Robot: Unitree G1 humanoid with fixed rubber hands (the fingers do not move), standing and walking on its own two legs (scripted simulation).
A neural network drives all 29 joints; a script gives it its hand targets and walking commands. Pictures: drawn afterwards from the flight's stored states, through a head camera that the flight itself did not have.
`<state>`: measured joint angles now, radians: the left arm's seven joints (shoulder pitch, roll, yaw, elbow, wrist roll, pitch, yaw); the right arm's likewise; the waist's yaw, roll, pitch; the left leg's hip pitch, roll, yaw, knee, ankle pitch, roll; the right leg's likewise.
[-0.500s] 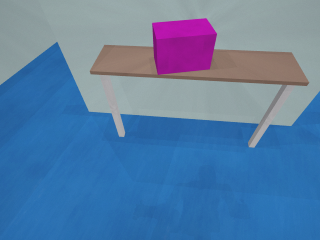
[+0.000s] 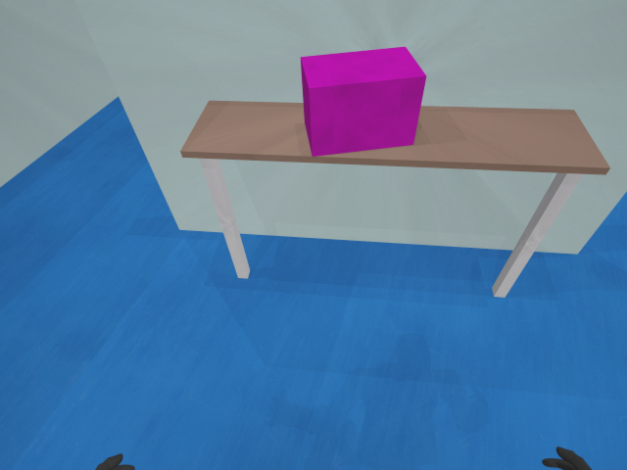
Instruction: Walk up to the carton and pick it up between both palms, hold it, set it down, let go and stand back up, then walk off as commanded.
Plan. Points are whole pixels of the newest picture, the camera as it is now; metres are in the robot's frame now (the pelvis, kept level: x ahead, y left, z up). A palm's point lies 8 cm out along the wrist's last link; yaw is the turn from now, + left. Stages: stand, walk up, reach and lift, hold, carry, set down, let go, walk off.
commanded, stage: walk off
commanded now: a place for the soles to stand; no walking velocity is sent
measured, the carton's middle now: (358, 102) +0.96 -0.09 -0.04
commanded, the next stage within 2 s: stand in 0.12 s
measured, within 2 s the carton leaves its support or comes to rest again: neither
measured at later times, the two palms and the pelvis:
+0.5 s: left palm out of the picture +0.10 +0.29 -0.08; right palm out of the picture +0.08 -0.33 -0.10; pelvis +0.00 -0.01 +0.00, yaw +0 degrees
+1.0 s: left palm out of the picture +0.10 +0.29 -0.08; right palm out of the picture +0.07 -0.34 -0.10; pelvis -0.01 -0.01 +0.00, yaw +0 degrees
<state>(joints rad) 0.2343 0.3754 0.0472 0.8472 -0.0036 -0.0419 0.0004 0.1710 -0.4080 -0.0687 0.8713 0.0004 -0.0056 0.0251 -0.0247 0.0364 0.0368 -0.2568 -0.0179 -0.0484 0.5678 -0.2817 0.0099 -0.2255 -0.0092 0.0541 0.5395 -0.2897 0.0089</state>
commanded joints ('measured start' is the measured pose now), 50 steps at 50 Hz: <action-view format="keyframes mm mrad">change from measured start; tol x8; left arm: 1 -110 221 24 12 9 -25 4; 50 -107 202 10 11 12 -6 11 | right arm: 1 -104 -179 -11 -44 -6 -17 -6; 50 -70 -166 -3 108 -11 -28 -12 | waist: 1 13 -49 -46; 50 17 -110 -98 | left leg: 1 49 100 -116 -142 -4 72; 5 42 91 -132 -203 -123 65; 8 52 138 -127 -173 169 50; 13 118 111 -87 -130 296 36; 26 82 112 -103 -205 72 37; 37 105 110 -77 -157 246 28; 50 81 118 -102 -204 124 43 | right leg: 1 -56 -76 139 -142 21 -79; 4 -77 -56 110 -129 15 -62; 9 38 -93 77 -105 283 -50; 16 84 -100 80 -118 345 -49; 26 52 -103 103 -180 92 -51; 35 82 -110 111 -151 287 -57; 50 59 -99 106 -195 108 -59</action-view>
